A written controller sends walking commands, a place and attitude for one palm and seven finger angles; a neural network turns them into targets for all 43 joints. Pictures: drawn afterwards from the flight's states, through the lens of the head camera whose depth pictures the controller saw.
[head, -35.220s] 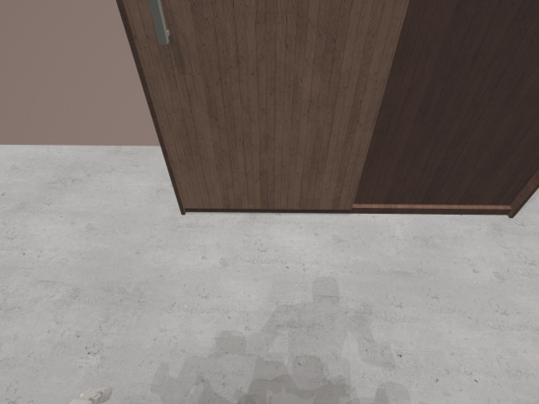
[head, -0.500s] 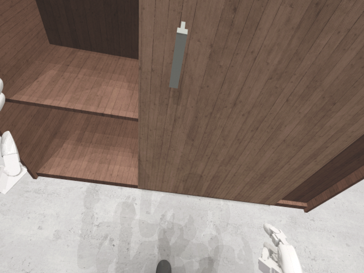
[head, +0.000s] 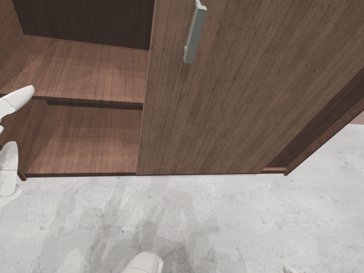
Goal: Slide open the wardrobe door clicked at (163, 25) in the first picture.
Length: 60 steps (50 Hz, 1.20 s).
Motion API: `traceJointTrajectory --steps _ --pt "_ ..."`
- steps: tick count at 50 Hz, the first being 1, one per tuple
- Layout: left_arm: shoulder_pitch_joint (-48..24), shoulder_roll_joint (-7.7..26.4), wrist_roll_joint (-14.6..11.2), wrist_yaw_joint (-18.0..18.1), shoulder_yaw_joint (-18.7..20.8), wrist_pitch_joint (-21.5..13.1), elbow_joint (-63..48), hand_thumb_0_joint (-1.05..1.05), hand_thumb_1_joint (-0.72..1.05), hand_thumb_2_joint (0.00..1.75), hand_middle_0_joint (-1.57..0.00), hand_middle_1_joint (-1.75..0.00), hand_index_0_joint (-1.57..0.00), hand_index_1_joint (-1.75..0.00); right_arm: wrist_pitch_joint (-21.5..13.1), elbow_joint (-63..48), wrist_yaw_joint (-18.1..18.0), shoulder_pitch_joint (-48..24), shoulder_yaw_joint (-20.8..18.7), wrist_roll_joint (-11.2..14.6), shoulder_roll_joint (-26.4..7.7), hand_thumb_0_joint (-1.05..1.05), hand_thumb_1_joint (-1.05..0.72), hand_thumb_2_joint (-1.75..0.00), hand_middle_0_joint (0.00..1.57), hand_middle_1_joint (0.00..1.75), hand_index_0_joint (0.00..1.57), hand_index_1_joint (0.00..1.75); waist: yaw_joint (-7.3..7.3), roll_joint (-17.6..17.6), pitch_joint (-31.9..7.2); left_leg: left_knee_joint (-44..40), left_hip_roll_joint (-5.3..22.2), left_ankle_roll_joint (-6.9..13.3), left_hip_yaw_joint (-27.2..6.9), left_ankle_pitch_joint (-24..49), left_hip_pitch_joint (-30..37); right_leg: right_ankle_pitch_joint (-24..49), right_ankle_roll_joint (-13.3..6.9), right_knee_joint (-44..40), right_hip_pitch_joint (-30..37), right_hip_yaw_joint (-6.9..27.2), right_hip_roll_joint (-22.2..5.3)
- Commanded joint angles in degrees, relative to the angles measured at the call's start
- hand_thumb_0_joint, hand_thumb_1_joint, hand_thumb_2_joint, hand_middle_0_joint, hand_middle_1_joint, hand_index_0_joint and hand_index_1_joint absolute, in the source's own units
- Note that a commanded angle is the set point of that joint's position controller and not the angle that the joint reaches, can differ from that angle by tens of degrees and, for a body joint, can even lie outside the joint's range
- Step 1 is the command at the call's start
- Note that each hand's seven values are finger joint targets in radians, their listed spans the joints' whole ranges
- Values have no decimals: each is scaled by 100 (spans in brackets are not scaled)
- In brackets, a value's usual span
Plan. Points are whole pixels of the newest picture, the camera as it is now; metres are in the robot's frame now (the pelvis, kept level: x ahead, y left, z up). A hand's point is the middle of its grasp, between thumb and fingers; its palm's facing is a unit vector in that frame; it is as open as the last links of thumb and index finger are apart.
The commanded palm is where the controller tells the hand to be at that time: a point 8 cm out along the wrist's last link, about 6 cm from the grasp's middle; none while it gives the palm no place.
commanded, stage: stop stepping back and stand still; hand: left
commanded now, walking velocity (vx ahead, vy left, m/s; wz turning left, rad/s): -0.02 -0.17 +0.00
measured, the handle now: (192, 32) +0.69 +0.09 +0.18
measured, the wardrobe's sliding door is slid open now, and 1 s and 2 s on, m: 0.57 0.57 0.57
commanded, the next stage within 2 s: let the arm hang, fingers relaxed in 1.68 s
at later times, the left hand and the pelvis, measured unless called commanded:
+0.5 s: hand out of the picture +0.15 +0.38 +0.21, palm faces +0.40 -0.73 -0.55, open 7.4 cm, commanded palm +0.10 +0.39 +0.20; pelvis -0.04 +0.08 +0.04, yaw +0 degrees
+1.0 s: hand out of the picture +0.19 +0.31 +0.16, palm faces +0.45 -0.76 -0.47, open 7.4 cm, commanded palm +0.12 +0.33 +0.20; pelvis -0.02 +0.03 +0.01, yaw -1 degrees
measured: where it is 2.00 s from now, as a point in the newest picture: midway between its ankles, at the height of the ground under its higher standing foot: outside the picture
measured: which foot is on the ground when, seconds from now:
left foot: up 0.00-0.06, down 0.08-1.00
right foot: down 0.00-0.10, up 0.12-0.56, down 0.58-1.00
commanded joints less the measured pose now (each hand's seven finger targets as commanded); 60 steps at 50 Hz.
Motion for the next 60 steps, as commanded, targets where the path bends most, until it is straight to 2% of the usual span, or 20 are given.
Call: traceJointTrajectory --steps 1,2,3,5,6,7,12,14,19,24,28,31,33,39,45,50,53,55,57,60 --pt "-3528 1237 65 304 833 -90 1249 0 90 90 -20 -30 -20 -30 135 -631 -129 -1184 199 -492 -632 0 -90 -90 20 30 20 30 -701 891 283 -597 1483 -242 -605 70 1030 -1088 1113 -47 -2154 937 -1533" --pt "-3872 594 137 290 13 39 2387 0 90 90 -20 -30 -20 -30 29 -411 -98 -1178 217 -430 -657 0 -90 -90 20 30 20 30 -789 629 418 -2063 931 -281 240 623 1033 -1640 1251 427 -1963 97 -915" --pt "-4451 -157 131 172 -708 132 2633 0 90 90 -20 -30 -20 -30 -35 -223 -193 -1297 -86 -204 -932 0 -90 -90 20 30 20 30 -721 1275 389 -3081 758 -159 370 815 1567 -1494 698 1249 -1744 -163 -407" --pt "-5390 350 368 54 -723 -6 1613 0 90 90 -20 -30 -20 -30 -230 -331 -310 -1456 -168 -190 -1204 0 -90 -90 20 30 20 30 -468 3890 712 -5453 2489 626 -3364 -621 1135 -1537 1231 4270 -2797 266 630" --pt "-5503 621 381 22 -453 -208 1080 0 90 90 -20 -30 -20 -30 -398 -412 -285 -1333 -209 -214 -1091 0 -90 -90 20 30 20 30 -552 3015 1049 -5894 2880 886 -4281 -549 625 -722 1213 4834 -2798 968 435" --pt "-5136 470 255 -110 -575 -297 349 0 90 90 -20 -30 -20 -30 -417 -588 -139 -1360 -136 -298 -894 0 -90 -90 20 30 20 30 -610 2738 882 -5934 2643 188 -4740 -157 991 -423 1182 5250 -2832 1200 497" --pt "-3147 -75 69 -10 -842 -190 -1990 0 90 90 -20 -30 -20 -30 -607 -792 377 -1769 -63 -175 -598 0 -90 -90 20 30 20 30 -202 3259 -262 -5734 1792 -412 -2081 -654 1621 644 1208 3708 -1393 630 452" --pt "-2092 292 21 99 -292 -164 -1475 0 90 90 -20 -30 -20 -30 -480 -640 261 -1525 -39 -218 -537 0 -90 -90 20 30 20 30 -210 2998 -531 -5831 1722 -664 -1871 -213 2058 524 1149 2392 -924 342 666" --pt "-1036 -592 -53 221 -557 286 1254 0 90 90 -20 -30 -20 -30 75 -382 -275 -1246 146 -250 -276 0 -90 -90 20 30 20 30 -407 2397 -564 -6133 1720 -477 -1117 200 2727 -306 1003 88 -1 -230 1176" --pt "-1361 -369 -77 160 -772 620 1923 0 90 90 -20 -30 -20 -30 70 -456 -430 -1162 91 -167 -602 0 -90 -90 20 30 20 30 -429 1594 -568 -5444 1380 -730 -679 2540 3154 474 850 -1462 843 7 921" --pt "-1964 -160 -68 160 -1038 549 1060 0 90 90 -20 -30 -20 -30 10 -657 -383 -1491 244 -37 -581 0 -90 -90 20 30 20 30 -429 376 -1044 -4544 1146 -430 -535 3114 2880 2304 621 -1479 1421 784 -148" --pt "-2178 9 -54 277 -786 365 747 0 90 90 -20 -30 -20 -30 -154 -689 -416 -1610 224 -62 -662 0 -90 -90 20 30 20 30 -362 1276 -1221 -4855 1283 -461 -975 4601 3113 2582 849 -850 1411 644 61" --pt "-1827 -39 -4 372 -659 370 381 0 90 90 -20 -30 -20 -30 -159 -764 -350 -1517 170 65 -723 0 -90 -90 20 30 20 30 -263 471 -1534 -4028 1145 -168 -604 5350 3423 3763 1087 -823 1399 723 -48" --pt "-804 80 -119 505 136 137 921 0 90 90 -20 -30 -20 -30 209 -868 -372 -1464 179 140 -598 0 -90 -90 20 30 20 30 -378 1414 -980 -3414 897 102 -137 3707 2036 4642 1076 -1047 1474 1338 -818" --pt "-1353 -443 -30 394 -532 70 2361 0 90 90 -20 -30 -20 -30 242 -786 -392 -1416 218 153 -691 0 -90 -90 20 30 20 30 -348 21 -422 -3102 701 230 132 1571 1224 6571 1673 -945 1748 1179 -949" --pt "-2076 -448 20 351 -982 63 1529 0 90 90 -20 -30 -20 -30 113 -701 -454 -1363 191 150 -834 0 -90 -90 20 30 20 30 -474 761 -865 -3996 899 655 -86 4492 3258 5857 2244 51 698 510 -125" --pt "-2165 -190 95 396 -774 60 581 0 90 90 -20 -30 -20 -30 -13 -832 -372 -1484 196 38 -752 0 -90 -90 20 30 20 30 -237 2008 -838 -4240 1884 1243 -1568 5548 3325 372 1707 1080 -135 1025 301" --pt "-1903 -40 165 399 -514 100 494 0 90 90 -20 -30 -20 -30 -146 -745 -379 -1531 178 -2 -734 0 -90 -90 20 30 20 30 -192 1964 -339 -4420 1789 833 -1204 4007 2186 -423 1400 -304 716 1008 164" --pt "-1301 92 155 417 -138 38 745 0 90 90 -20 -30 -20 -30 -190 -788 -390 -1460 187 39 -742 0 -90 -90 20 30 20 30 -175 1663 -261 -4082 1351 506 -772 2854 1396 1218 1329 -1422 1567 976 33" --pt "-925 -120 -4 430 -30 -154 1349 0 90 90 -20 -30 -20 -30 -97 -779 -349 -1367 126 96 -597 0 -90 -90 20 30 20 30 -330 2 -523 -1929 485 11 -52 821 829 5510 924 -1462 1840 2571 -1390"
